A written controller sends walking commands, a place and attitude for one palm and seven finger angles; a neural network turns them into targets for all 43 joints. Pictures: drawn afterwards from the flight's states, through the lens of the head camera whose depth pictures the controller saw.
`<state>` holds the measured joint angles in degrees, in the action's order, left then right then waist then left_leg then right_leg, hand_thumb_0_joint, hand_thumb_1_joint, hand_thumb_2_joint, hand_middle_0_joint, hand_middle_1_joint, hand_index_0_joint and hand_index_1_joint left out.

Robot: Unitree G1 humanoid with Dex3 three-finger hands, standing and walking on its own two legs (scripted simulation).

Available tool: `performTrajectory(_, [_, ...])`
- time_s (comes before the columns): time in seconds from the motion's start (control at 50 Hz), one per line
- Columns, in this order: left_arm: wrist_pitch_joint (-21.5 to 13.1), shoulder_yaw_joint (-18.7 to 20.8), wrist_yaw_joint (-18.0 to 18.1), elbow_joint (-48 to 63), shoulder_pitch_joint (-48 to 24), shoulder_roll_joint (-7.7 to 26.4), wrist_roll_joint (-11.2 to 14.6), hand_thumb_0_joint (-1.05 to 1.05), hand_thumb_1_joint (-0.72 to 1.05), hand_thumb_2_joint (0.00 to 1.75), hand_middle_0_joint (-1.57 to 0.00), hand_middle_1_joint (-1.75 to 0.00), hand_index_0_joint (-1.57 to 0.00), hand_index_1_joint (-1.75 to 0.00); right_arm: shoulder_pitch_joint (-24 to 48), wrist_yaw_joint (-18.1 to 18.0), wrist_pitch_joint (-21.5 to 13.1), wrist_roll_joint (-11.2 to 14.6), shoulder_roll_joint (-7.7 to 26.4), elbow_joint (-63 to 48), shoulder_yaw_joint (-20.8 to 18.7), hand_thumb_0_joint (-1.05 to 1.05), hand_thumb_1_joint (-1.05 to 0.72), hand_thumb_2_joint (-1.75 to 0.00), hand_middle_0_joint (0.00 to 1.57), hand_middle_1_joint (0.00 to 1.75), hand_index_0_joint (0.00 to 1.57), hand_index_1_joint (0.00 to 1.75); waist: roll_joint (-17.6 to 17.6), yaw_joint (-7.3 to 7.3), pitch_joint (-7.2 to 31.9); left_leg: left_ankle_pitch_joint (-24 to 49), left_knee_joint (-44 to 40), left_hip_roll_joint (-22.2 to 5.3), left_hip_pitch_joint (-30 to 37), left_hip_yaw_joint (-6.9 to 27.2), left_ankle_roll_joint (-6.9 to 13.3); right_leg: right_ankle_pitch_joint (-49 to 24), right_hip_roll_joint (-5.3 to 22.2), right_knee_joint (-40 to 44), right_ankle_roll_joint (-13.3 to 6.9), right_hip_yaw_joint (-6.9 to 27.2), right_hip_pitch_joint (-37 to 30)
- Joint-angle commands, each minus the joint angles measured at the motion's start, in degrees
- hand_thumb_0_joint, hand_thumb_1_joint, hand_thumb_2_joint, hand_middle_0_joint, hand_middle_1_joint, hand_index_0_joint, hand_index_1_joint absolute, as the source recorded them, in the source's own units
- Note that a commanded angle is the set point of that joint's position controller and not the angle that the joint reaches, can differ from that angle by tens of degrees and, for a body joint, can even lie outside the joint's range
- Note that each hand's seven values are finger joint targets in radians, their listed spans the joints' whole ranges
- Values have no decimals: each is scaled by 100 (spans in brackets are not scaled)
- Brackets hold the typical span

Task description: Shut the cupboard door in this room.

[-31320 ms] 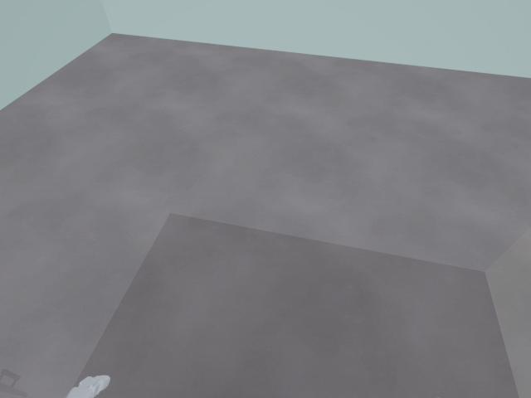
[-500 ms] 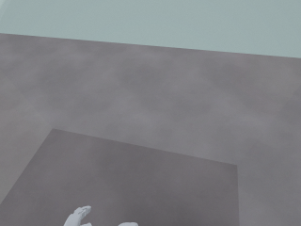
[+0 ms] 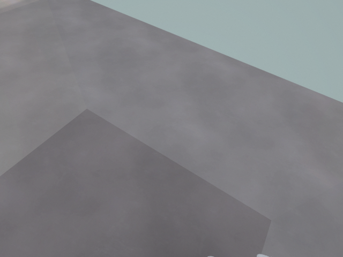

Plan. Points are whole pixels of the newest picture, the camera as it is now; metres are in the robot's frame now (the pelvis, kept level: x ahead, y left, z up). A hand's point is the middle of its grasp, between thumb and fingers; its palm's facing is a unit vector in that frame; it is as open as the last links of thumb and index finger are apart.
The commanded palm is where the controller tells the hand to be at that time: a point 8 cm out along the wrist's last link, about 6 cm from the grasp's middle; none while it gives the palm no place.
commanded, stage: turn or walk to find it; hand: left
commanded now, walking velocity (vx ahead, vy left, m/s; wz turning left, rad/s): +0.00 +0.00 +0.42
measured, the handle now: out of the picture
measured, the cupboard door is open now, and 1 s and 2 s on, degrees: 93 93 93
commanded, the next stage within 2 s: none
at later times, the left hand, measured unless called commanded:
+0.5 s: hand out of the picture +0.07 +0.17 -0.14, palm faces +0.18 -0.94 -0.28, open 7.4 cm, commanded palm none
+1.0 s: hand out of the picture -0.12 +0.20 -0.18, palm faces +0.47 -0.85 -0.25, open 7.4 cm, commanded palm none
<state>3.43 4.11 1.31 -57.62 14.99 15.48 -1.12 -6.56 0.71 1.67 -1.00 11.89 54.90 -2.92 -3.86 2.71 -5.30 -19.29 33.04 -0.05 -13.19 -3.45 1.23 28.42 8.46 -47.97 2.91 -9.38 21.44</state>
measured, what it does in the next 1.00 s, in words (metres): steps on the spot, turning left: right foot, then left foot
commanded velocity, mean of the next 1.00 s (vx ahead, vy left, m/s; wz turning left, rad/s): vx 0.00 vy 0.00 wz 0.42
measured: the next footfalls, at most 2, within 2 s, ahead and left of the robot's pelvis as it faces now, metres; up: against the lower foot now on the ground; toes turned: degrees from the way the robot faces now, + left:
right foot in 0.42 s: +0.05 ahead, -0.13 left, +0.00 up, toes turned +5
left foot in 0.90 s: -0.05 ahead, +0.10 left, +0.00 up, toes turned +28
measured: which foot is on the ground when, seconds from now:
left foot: down 0.00-0.42, up 0.44-0.88, down 0.90-1.00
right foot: up 0.00-0.40, down 0.42-0.92, up 0.94-1.00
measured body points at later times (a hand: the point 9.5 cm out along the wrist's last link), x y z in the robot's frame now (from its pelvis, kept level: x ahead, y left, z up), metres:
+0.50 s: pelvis -0.01 -0.04 +0.01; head +0.03 -0.06 +0.45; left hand +0.06 +0.22 -0.12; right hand +0.06 -0.28 -0.16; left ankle -0.04 +0.10 -0.69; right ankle +0.01 -0.13 -0.73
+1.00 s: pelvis -0.04 +0.00 +0.00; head -0.01 +0.04 +0.45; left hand -0.14 +0.25 -0.16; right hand +0.17 -0.18 -0.12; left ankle -0.09 +0.08 -0.73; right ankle +0.00 -0.14 -0.69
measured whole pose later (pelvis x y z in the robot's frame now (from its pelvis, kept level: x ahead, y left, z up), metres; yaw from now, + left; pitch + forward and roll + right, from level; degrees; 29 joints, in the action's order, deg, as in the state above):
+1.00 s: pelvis -0.04 +0.00 +0.00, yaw +24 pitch +0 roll -1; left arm 3.8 4.1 1.4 -57.8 14.3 15.3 -1.0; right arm -6.4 0.4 1.4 -1.1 11.6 54.8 -2.7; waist -3.4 2.3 -5.3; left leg -19.0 33.1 -0.2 -14.0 -3.5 2.3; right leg 30.8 7.6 -53.1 3.4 -7.6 21.3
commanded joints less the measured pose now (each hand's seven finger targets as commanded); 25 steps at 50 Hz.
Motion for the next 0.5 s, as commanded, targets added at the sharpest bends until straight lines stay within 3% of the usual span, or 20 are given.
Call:
performTrajectory(0.0, [-104, 59, -43, 537, -490, 383, 19, 0, 90, 90, -20, -30, -20, -30, -291, -211, -70, -24, 1156, -222, -221, 0, -90, -90, 20, 30, 20, 30, 1588, -379, 287, 3106, -1496, -1638, 539, 1618, 800, -142, -118, -1507, 112, 794, 1056])
performTrajectory(0.04, [-125, 46, -80, 433, -294, 370, 21, 0, 90, 90, -20, -30, -20, -30, -215, -209, -115, -1, 1087, -255, -174, 0, -90, -90, 20, 30, 20, 30, 1250, -268, 424, 3254, -1422, -1364, 751, 1358, 717, -474, -218, -1585, 162, 748, 1024])
performTrajectory(0.08, [-137, 31, -85, 408, -248, 359, 23, 0, 90, 90, -20, -30, -20, -30, -284, -205, -136, 13, 1089, -261, -185, 0, -90, -90, 20, 30, 20, 30, 1116, -255, 506, 3205, -1446, -1298, 832, 1294, 706, -599, -239, -1512, 218, 750, 989])
performTrajectory(0.2, [-141, -1, -47, 652, -669, 263, 46, 0, 90, 90, -20, -30, -20, -30, -598, -186, -112, -22, 1089, -207, -262, 0, -90, -90, 20, 30, 20, 30, 1213, -439, 516, 3060, -1376, -1381, 886, 1793, 883, -316, -323, -671, 269, 794, 826])
performTrajectory(0.26, [-184, -32, -43, 733, -812, 199, 63, 0, 90, 90, -20, -30, -20, -30, -657, -178, -90, -39, 1088, -200, -296, 0, -90, -90, 20, 30, 20, 30, 1293, -493, 611, 3387, -1173, -1285, 835, 2001, 878, -199, -484, 63, 217, 723, 451])
performTrajectory(0.32, [-239, -28, -27, 683, -523, 178, 100, 0, 90, 90, -20, -30, -20, -30, -502, -168, -71, -39, 1097, -250, -323, 0, -90, -90, 20, 30, 20, 30, 1373, -343, 805, 3594, -910, -1153, 548, 2115, 786, -541, -652, 1050, 150, 622, -272])
performTrajectory(0.36, [-311, -2, -14, 594, -201, 260, 98, 0, 90, 90, -20, -30, -20, -30, -423, -151, -69, 7, 1007, -263, -321, 0, -90, -90, 20, 30, 20, 30, 1168, -150, 906, 2999, -576, -889, 36, 2043, 498, -1611, -627, 2266, 110, 567, -1179])
performTrajectory(0.38, [-377, 30, 13, 547, 28, 474, 67, 0, 90, 90, -20, -30, -20, -30, -473, -126, -81, 47, 818, -288, -303, 0, -90, -90, 20, 30, 20, 30, 619, -64, 1070, 2029, -149, -589, -576, 1823, 215, -2157, -150, 2861, 18, 959, -2022])
performTrajectory(0.4, [-425, 134, 67, 522, 197, 967, -26, 0, 90, 90, -20, -30, -20, -30, -511, -88, -96, 80, 449, -394, -235, 0, -90, -90, 20, 30, 20, 30, -928, -6, 1164, -19, 941, 196, -1654, 888, -202, -2970, 1240, 2952, -463, 2233, -2719])
performTrajectory(0.42, [-396, 140, 66, 603, 194, 1116, -9, 0, 90, 90, -20, -30, -20, -30, -308, -108, -30, 48, 578, -507, -275, 0, -90, -90, 20, 30, 20, 30, -1115, 79, 882, -1603, 2086, 342, -1768, 744, -287, -3623, 1998, 3004, -1057, 2685, -1954])
performTrajectory(0.44, [-404, 132, 86, 663, -81, 862, 23, 0, 90, 90, -20, -30, -20, -30, -428, -108, 68, 5, 709, -354, -319, 0, -90, -90, 20, 30, 20, 30, -767, -69, 722, -1310, 2902, 144, -1661, 1034, -267, -3038, 1787, 3138, -1212, 2365, -1410])
performTrajectory(0.46, [-378, 133, 114, 753, -447, 693, 29, 0, 90, 90, -20, -30, -20, -30, -540, -82, 126, -15, 698, -251, -349, 0, -90, -90, 20, 30, 20, 30, -845, -211, 483, -1032, 3294, 42, -1720, 1020, -283, -2486, 1566, 3242, -1144, 2108, -1100])
performTrajectory(0.48, [-363, 72, 88, 834, -666, 596, 31, 0, 90, 90, -20, -30, -20, -30, -601, -46, 161, -20, 643, -140, -353, 0, -90, -90, 20, 30, 20, 30, -510, -316, 238, -696, 3624, 0, -1720, 902, -325, -2200, 1242, 3204, -997, 1726, -938])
